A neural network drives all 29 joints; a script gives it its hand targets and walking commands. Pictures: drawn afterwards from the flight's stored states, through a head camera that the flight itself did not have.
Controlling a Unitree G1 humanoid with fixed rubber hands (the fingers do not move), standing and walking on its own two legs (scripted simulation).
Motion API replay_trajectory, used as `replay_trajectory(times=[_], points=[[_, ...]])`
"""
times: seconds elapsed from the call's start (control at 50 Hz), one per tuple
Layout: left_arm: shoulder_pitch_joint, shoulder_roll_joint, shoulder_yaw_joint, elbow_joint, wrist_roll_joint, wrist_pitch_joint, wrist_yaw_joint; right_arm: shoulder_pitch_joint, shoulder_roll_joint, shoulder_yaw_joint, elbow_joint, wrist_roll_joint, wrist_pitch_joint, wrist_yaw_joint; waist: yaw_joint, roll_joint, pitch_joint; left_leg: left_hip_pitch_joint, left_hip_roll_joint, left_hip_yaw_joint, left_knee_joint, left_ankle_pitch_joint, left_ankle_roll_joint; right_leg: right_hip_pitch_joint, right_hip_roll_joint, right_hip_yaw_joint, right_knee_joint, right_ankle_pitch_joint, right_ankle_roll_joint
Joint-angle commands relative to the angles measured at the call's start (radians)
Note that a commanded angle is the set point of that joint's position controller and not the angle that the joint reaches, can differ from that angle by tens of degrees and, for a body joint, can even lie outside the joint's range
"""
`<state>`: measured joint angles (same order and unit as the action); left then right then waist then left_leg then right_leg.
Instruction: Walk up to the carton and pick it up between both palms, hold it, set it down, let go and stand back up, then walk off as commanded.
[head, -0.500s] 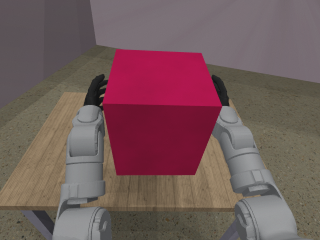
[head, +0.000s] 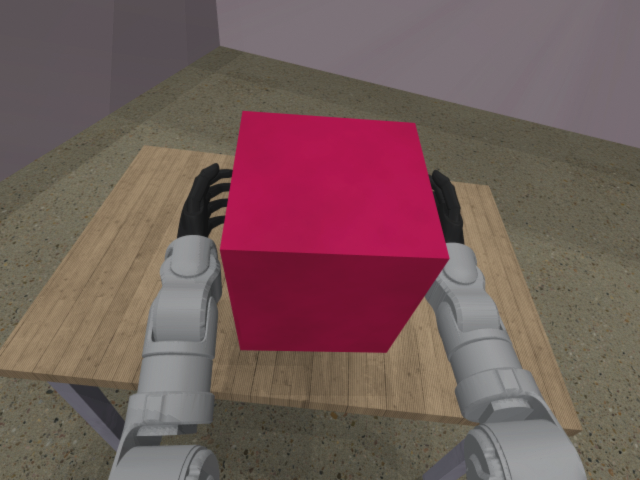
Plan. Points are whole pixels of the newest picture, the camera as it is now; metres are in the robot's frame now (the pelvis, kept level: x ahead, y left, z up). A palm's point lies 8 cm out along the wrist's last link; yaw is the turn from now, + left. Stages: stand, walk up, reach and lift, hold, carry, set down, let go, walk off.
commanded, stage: set down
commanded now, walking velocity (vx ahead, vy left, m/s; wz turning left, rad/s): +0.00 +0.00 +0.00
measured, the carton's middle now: (321, 244) +0.39 +0.01 +0.11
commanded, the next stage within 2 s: none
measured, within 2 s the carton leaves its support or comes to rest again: neither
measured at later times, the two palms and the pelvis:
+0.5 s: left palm (195, 240) +0.36 +0.16 +0.13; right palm (428, 235) +0.40 -0.13 +0.12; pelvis +0.01 +0.00 +0.00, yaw +0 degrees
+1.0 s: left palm (221, 255) +0.37 +0.14 +0.09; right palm (435, 244) +0.42 -0.16 +0.09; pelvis +0.01 -0.01 +0.00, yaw -3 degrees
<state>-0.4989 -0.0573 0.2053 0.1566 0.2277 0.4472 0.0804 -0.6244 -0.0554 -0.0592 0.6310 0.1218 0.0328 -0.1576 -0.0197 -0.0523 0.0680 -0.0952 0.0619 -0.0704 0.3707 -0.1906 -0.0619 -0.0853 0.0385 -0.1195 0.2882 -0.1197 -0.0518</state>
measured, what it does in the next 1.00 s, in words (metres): stands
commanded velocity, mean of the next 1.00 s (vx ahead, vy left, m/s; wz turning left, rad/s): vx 0.00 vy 0.00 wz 0.00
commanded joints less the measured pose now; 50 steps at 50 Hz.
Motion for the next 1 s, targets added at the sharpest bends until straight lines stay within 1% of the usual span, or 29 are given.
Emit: replay_trajectory(times=[0.0, 0.02, 0.06, 0.08, 0.1, 0.12, 0.16, 0.24, 0.26, 0.28, 0.3, 0.32, 0.34, 0.36, 0.4, 0.44, 0.48, 0.56, 0.58, 0.6, 0.64, 0.7, 0.74, 0.8, 0.82, 0.86, 0.92, 0.94, 0.98], points=[[-0.683, -0.466, -0.377, -0.070, -0.061, -0.022, -0.147, -0.813, 0.427, 0.248, -0.238, -0.021, -0.046, 0.159, -0.028, 0.072, -0.519, 0.057, -0.089, 0.091, -0.078, 0.159, 0.048, 0.213, -0.013, 0.017, -0.007, 0.099, 0.091], [-0.642, -0.454, -0.340, -0.065, -0.051, -0.016, -0.156, -0.794, 0.443, 0.270, -0.228, -0.021, -0.038, 0.158, -0.009, 0.045, -0.469, 0.017, -0.095, 0.098, -0.093, 0.147, 0.059, 0.253, -0.019, 0.022, -0.017, 0.106, 0.098], [-0.650, -0.441, -0.275, -0.041, 0.002, 0.013, -0.171, -0.770, 0.456, 0.248, -0.128, -0.024, -0.030, 0.171, 0.014, 0.078, -0.428, -0.003, -0.096, 0.114, -0.110, 0.115, 0.068, 0.256, -0.038, 0.036, -0.012, 0.095, 0.107], [-0.634, -0.438, -0.257, -0.015, 0.002, 0.016, -0.179, -0.780, 0.442, 0.246, -0.156, -0.033, -0.026, 0.175, 0.021, 0.071, -0.421, -0.007, -0.102, 0.108, -0.118, 0.106, 0.069, 0.248, -0.035, 0.031, -0.010, 0.070, 0.108], [-0.651, -0.465, -0.284, -0.086, -0.023, -0.004, -0.173, -0.796, 0.490, 0.287, -0.185, -0.018, -0.047, 0.172, 0.041, 0.061, -0.509, 0.010, -0.097, 0.108, -0.101, 0.207, 0.061, 0.298, -0.026, 0.038, 0.009, 0.170, 0.108], [-0.690, -0.491, -0.317, -0.107, -0.027, -0.008, -0.162, -0.842, 0.467, 0.259, -0.178, -0.008, -0.063, 0.179, 0.006, 0.104, -0.568, 0.045, -0.101, 0.107, -0.079, 0.232, 0.050, 0.276, -0.019, 0.030, 0.021, 0.205, 0.103], [-0.680, -0.482, -0.310, -0.081, -0.023, -0.023, -0.146, -0.847, 0.470, 0.268, -0.202, -0.011, -0.076, 0.185, 0.030, 0.101, -0.579, 0.032, -0.099, 0.106, -0.067, 0.256, 0.045, 0.278, -0.013, 0.030, 0.032, 0.242, 0.104], [-0.645, -0.481, -0.354, -0.144, -0.049, -0.068, -0.135, -0.862, 0.512, 0.367, -0.296, 0.014, -0.114, 0.166, 0.055, 0.021, -0.683, 0.039, -0.104, 0.105, -0.040, 0.404, 0.046, 0.389, -0.004, 0.041, 0.057, 0.486, 0.122], [-0.590, -0.490, -0.349, -0.102, -0.043, -0.061, -0.131, -0.883, 0.498, 0.387, -0.329, 0.021, -0.115, 0.160, 0.057, 0.015, -0.638, 0.030, -0.100, 0.098, -0.039, 0.396, 0.046, 0.370, -0.007, 0.048, 0.054, 0.503, 0.124], [-0.605, -0.469, -0.336, -0.072, -0.038, -0.059, -0.132, -0.817, 0.459, 0.342, -0.236, 0.008, -0.098, 0.159, 0.023, 0.025, -0.555, 0.023, -0.102, 0.100, -0.047, 0.362, 0.039, 0.335, -0.006, 0.042, 0.047, 0.460, 0.122], [-0.620, -0.481, -0.337, -0.119, -0.046, -0.064, -0.134, -0.835, 0.494, 0.366, -0.284, 0.022, -0.108, 0.159, 0.053, -0.001, -0.587, 0.033, -0.090, 0.099, -0.032, 0.409, 0.040, 0.348, -0.004, 0.038, 0.059, 0.489, 0.120], [-0.578, -0.496, -0.341, -0.117, -0.060, -0.060, -0.132, -0.837, 0.486, 0.375, -0.312, 0.022, -0.112, 0.154, 0.049, -0.004, -0.609, 0.038, -0.100, 0.096, -0.026, 0.422, 0.041, 0.359, -0.009, 0.042, 0.060, 0.553, 0.118], [-0.568, -0.477, -0.334, -0.107, -0.046, -0.058, -0.135, -0.826, 0.473, 0.379, -0.301, 0.025, -0.106, 0.155, 0.053, -0.020, -0.596, 0.034, -0.094, 0.093, -0.034, 0.399, 0.052, 0.363, -0.007, 0.046, 0.052, 0.514, 0.115], [-0.618, -0.501, -0.373, -0.133, -0.062, -0.069, -0.134, -0.819, 0.462, 0.365, -0.284, 0.015, -0.107, 0.149, 0.017, -0.002, -0.570, 0.039, -0.097, 0.094, -0.041, 0.375, 0.041, 0.331, -0.008, 0.032, 0.049, 0.494, 0.121], [-0.616, -0.500, -0.338, -0.099, -0.056, -0.072, -0.143, -0.801, 0.474, 0.315, -0.221, -0.013, -0.095, 0.154, 0.017, -0.041, -0.549, 0.068, -0.090, 0.097, -0.048, 0.359, 0.054, 0.301, -0.005, 0.032, 0.028, 0.413, 0.112], [-0.642, -0.486, -0.333, -0.063, -0.047, -0.076, -0.133, -0.807, 0.450, 0.256, -0.182, -0.039, -0.092, 0.170, 0.009, -0.028, -0.528, 0.082, -0.082, 0.109, -0.064, 0.285, 0.054, 0.232, -0.005, 0.023, 0.010, 0.285, 0.101], [-0.635, -0.482, -0.328, -0.066, -0.036, -0.087, -0.125, -0.790, 0.427, 0.250, -0.159, -0.050, -0.109, 0.182, 0.035, 0.002, -0.568, 0.078, -0.075, 0.107, -0.069, 0.281, 0.052, 0.224, -0.007, 0.014, 0.007, 0.254, 0.095], [-0.716, -0.561, -0.421, -0.115, -0.064, -0.141, -0.084, -0.802, 0.451, 0.235, -0.155, -0.067, -0.157, 0.201, 0.011, 0.083, -0.738, 0.134, -0.066, 0.099, -0.024, 0.393, 0.009, 0.141, 0.018, -0.012, 0.020, 0.279, 0.077], [-0.692, -0.545, -0.396, -0.071, -0.046, -0.133, -0.069, -0.788, 0.426, 0.206, -0.082, -0.068, -0.150, 0.215, 0.020, 0.124, -0.677, 0.140, -0.064, 0.098, -0.023, 0.402, 0.003, 0.103, 0.009, -0.001, 0.006, 0.234, 0.065], [-0.700, -0.577, -0.428, -0.092, -0.045, -0.144, -0.056, -0.803, 0.437, 0.218, -0.114, -0.068, -0.169, 0.221, 0.036, 0.145, -0.734, 0.182, -0.056, 0.092, -0.008, 0.451, -0.003, 0.051, 0.012, -0.007, -0.002, 0.230, 0.059], [-0.663, -0.557, -0.420, -0.072, -0.045, -0.151, -0.038, -0.793, 0.393, 0.177, -0.062, -0.070, -0.168, 0.236, 0.045, 0.154, -0.714, 0.206, -0.046, 0.084, 0.014, 0.498, -0.019, 0.011, 0.027, -0.007, -0.016, 0.190, 0.032], [-0.663, -0.580, -0.411, -0.059, -0.019, -0.137, -0.021, -0.796, 0.362, 0.125, 0.013, -0.092, -0.170, 0.256, 0.036, 0.187, -0.656, 0.187, -0.046, 0.086, 0.001, 0.440, -0.025, -0.036, 0.017, -0.018, -0.016, 0.137, 0.028], [-0.644, -0.541, -0.338, 0.031, 0.003, -0.128, -0.013, -0.795, 0.339, 0.086, 0.083, -0.108, -0.160, 0.274, 0.068, 0.171, -0.588, 0.144, -0.039, 0.092, -0.019, 0.359, -0.012, -0.035, 0.012, -0.009, -0.031, 0.068, 0.020], [-0.650, -0.532, -0.299, 0.033, -0.004, -0.137, -0.006, -0.856, 0.351, 0.108, 0.058, -0.108, -0.178, 0.287, 0.112, 0.079, -0.626, 0.110, -0.034, 0.103, -0.039, 0.309, 0.025, -0.015, 0.000, -0.002, -0.023, 0.079, 0.034], [-0.684, -0.527, -0.292, 0.038, -0.010, -0.150, -0.002, -0.819, 0.365, 0.091, 0.094, -0.137, -0.178, 0.290, 0.091, 0.066, -0.638, 0.089, -0.037, 0.109, -0.048, 0.294, 0.027, -0.005, -0.002, -0.004, -0.015, 0.085, 0.040], [-0.674, -0.545, -0.284, 0.024, -0.014, -0.171, 0.009, -0.854, 0.376, 0.117, 0.080, -0.128, -0.195, 0.295, 0.130, 0.059, -0.703, 0.050, -0.039, 0.114, -0.034, 0.379, 0.025, 0.045, 0.008, 0.000, 0.009, 0.168, 0.042], [-0.701, -0.544, -0.268, 0.068, -0.017, -0.209, 0.018, -0.907, 0.408, 0.137, 0.065, -0.136, -0.215, 0.285, 0.151, 0.024, -0.795, -0.012, -0.051, 0.126, -0.033, 0.393, 0.040, 0.124, -0.007, 0.027, 0.029, 0.301, 0.055], [-0.695, -0.551, -0.246, 0.110, -0.019, -0.217, 0.018, -0.923, 0.397, 0.121, 0.051, -0.143, -0.225, 0.292, 0.150, 0.031, -0.796, -0.046, -0.056, 0.133, -0.030, 0.382, 0.039, 0.122, -0.010, 0.028, 0.038, 0.298, 0.056], [-0.688, -0.535, -0.225, 0.124, -0.016, -0.232, 0.003, -0.889, 0.414, 0.137, 0.065, -0.160, -0.220, 0.276, 0.140, -0.045, -0.758, -0.071, -0.058, 0.130, -0.042, 0.378, 0.052, 0.199, -0.018, 0.042, 0.051, 0.407, 0.071]])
